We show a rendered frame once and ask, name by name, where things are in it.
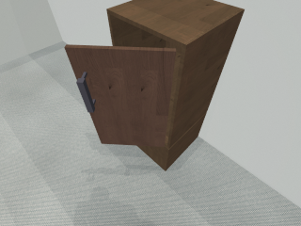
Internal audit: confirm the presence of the cupboard door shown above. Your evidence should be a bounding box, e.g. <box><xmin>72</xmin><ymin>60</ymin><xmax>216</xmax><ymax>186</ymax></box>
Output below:
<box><xmin>64</xmin><ymin>44</ymin><xmax>177</xmax><ymax>147</ymax></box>

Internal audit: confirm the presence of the handle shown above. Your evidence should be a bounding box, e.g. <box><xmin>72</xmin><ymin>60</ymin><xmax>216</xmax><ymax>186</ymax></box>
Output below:
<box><xmin>76</xmin><ymin>72</ymin><xmax>96</xmax><ymax>113</ymax></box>

